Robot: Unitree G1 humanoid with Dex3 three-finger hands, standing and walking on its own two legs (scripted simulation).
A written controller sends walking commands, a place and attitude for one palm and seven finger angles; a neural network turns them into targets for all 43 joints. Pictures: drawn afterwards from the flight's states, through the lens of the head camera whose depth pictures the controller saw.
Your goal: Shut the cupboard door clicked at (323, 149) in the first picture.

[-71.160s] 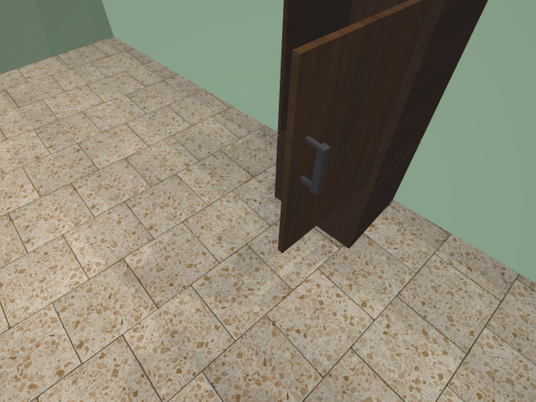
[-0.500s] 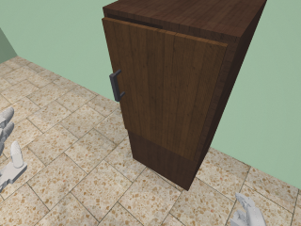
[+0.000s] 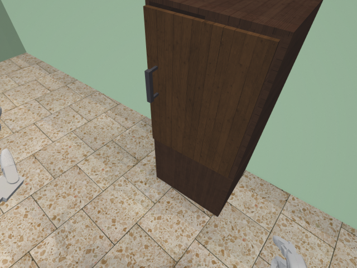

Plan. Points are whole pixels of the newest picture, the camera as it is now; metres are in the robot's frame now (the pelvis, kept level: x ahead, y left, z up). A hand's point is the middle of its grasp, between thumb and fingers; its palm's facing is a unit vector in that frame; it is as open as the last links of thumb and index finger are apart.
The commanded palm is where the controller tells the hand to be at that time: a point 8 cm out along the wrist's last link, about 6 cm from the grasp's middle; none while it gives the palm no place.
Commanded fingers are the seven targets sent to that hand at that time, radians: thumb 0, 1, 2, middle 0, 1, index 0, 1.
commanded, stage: step back with the hand held close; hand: left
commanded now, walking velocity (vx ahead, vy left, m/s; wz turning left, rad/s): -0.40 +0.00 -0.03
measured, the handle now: (152, 84) +0.72 +0.14 +0.02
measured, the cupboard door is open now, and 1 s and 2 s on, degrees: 2 2 2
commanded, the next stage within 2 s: stop stepping back and stand still in 0.54 s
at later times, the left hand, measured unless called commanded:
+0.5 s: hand out of the picture +0.14 +0.27 +0.19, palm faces +0.47 -0.79 -0.39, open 7.4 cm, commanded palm +0.08 +0.29 +0.20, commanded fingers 0.00 0.90 0.90 -0.20 -0.30 -0.20 -0.30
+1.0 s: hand out of the picture +0.07 +0.28 +0.16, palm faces +0.54 -0.82 -0.17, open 7.4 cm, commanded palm -0.02 +0.30 +0.20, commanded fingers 0.00 0.90 0.90 -0.20 -0.30 -0.20 -0.30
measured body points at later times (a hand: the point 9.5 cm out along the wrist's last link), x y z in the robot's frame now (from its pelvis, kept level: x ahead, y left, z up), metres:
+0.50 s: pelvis -0.08 +0.00 +0.01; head -0.04 +0.03 +0.46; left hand +0.11 +0.31 +0.21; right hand +0.11 -0.22 -0.06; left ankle +0.07 +0.06 -0.71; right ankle -0.29 -0.12 -0.68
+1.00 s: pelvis -0.17 +0.00 -0.01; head -0.22 +0.02 +0.44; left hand +0.03 +0.32 +0.17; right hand -0.08 -0.29 -0.09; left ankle -0.10 +0.10 -0.72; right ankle -0.31 -0.11 -0.71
